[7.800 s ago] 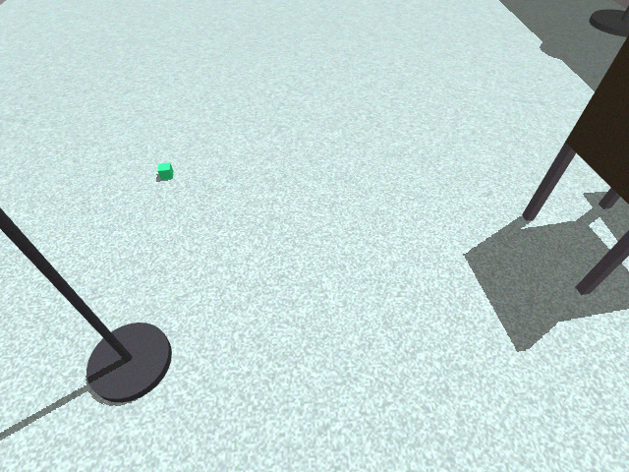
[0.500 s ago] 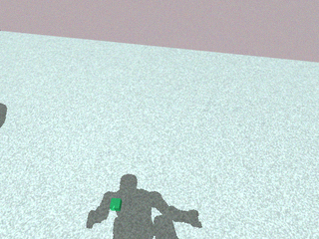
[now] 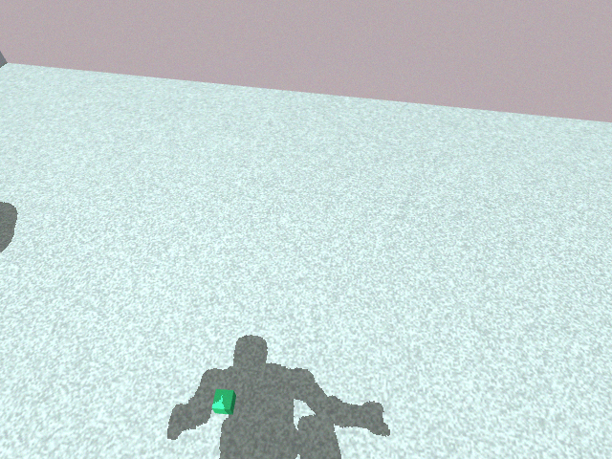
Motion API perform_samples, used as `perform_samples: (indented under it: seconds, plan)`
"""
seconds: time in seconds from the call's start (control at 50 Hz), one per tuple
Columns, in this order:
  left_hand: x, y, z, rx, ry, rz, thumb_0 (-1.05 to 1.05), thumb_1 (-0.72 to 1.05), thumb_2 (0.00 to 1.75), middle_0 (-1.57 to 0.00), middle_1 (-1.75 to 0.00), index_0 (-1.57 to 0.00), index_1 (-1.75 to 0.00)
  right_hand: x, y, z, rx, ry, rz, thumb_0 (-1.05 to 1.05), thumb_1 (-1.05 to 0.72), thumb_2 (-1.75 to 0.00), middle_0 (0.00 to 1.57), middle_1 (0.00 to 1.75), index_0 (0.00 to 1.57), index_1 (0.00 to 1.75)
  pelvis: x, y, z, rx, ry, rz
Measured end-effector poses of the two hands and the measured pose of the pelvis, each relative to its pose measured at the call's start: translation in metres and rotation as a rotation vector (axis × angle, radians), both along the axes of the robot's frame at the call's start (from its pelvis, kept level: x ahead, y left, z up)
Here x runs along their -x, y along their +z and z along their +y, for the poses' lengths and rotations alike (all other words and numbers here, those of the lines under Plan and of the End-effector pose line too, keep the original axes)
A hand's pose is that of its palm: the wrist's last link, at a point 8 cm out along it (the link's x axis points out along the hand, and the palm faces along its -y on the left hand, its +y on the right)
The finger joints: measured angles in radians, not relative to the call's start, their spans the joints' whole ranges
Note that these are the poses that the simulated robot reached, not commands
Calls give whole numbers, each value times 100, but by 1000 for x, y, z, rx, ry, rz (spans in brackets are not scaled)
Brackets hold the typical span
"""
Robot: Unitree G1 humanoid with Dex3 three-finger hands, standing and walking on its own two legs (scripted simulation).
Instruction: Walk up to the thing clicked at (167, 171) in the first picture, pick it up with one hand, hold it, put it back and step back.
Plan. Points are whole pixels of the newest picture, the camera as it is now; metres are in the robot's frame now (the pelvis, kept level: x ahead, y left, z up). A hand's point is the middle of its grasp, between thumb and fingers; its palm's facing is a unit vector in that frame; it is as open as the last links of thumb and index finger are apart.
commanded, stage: stand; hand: left
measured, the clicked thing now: (224, 401) +0.40 +0.26 -0.76
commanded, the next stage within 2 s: walk up in 2.00 s
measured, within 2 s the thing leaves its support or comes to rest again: neither
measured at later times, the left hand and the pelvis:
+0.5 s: hand out of the picture +0.08 +0.25 -0.16, palm faces -0.03 -0.94 -0.34, open 7.4 cm; pelvis +0.00 -0.01 +0.00, yaw +0 degrees
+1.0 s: hand out of the picture +0.07 +0.24 -0.16, palm faces -0.03 -0.94 -0.35, open 7.4 cm; pelvis +0.00 -0.01 +0.00, yaw +0 degrees
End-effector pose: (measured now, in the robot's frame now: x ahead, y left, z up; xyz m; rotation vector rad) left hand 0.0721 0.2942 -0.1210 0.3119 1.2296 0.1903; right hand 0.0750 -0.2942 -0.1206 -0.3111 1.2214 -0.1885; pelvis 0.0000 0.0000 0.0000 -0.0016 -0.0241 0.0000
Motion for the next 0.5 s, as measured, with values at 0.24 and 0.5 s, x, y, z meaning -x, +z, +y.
perform_samples:
  seconds: [0.24,0.5]
  plan:
    - [-6,1,-3,-3,-6,-10,0,90,89,-20,-30,-20,-30,-1,1,-4,3,-3,-6,1,-91,-90,20,30,20,30,-2,0,-3,0,-1,-6]
    - [2,1,-5,-5,-4,-7,0,90,89,-20,-30,-20,-30,9,0,-7,1,-3,4,1,-91,-90,20,30,20,30,3,0,-6,0,0,-13]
